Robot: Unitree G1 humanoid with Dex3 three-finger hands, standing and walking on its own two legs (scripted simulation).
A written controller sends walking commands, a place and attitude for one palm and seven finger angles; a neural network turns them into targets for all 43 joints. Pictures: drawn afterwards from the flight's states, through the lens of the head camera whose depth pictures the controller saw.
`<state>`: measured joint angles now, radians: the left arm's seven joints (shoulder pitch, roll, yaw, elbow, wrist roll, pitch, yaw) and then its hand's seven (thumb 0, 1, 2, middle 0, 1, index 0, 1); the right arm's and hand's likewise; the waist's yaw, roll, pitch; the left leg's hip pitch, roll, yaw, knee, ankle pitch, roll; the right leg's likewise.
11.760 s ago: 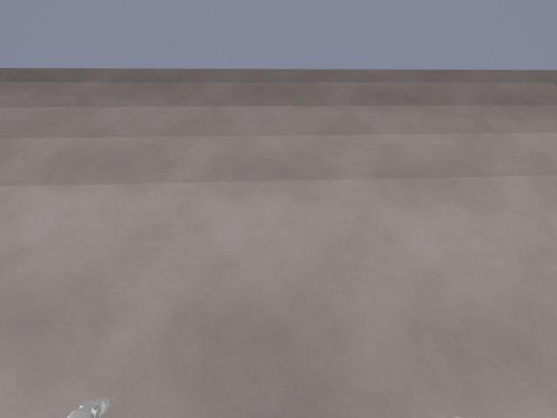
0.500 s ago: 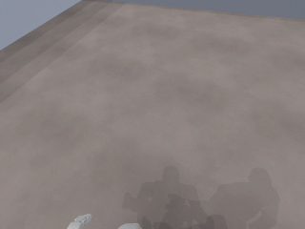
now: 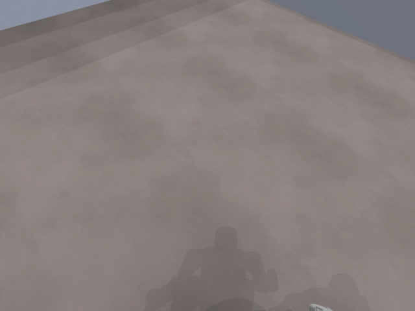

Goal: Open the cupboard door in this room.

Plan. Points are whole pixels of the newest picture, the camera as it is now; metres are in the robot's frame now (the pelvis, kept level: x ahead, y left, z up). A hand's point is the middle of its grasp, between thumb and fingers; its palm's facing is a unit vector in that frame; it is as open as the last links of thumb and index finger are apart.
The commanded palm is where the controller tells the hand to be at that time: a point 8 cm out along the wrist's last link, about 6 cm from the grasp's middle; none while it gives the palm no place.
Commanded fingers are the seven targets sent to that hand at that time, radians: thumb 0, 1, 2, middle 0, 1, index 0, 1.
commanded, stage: turn or walk to find it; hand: left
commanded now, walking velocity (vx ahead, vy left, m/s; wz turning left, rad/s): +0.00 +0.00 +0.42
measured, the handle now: out of the picture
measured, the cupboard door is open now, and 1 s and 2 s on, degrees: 0 0 0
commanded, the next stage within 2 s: none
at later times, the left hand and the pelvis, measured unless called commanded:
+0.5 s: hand out of the picture +0.07 +0.19 -0.14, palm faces +0.17 -0.95 -0.27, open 7.4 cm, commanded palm none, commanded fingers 0.00 0.90 0.90 -0.20 -0.30 -0.20 -0.30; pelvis -0.03 -0.03 +0.01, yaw +10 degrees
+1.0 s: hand out of the picture -0.14 +0.17 -0.17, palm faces +0.47 -0.85 -0.24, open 7.4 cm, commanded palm none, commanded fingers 0.00 0.90 0.90 -0.20 -0.30 -0.20 -0.30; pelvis -0.07 -0.02 +0.00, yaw +26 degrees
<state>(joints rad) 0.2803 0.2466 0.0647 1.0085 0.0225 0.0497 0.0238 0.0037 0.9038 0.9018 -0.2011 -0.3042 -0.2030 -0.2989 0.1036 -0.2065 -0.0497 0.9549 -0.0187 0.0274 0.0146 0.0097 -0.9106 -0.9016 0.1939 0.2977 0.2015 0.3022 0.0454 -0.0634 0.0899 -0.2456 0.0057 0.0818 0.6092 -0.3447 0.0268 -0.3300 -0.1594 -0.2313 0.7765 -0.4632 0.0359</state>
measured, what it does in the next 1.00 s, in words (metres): steps on the spot, turning left: right foot, then left foot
